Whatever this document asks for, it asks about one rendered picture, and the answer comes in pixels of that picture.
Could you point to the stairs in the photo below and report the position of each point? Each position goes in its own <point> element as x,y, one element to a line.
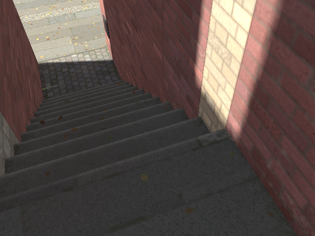
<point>84,130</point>

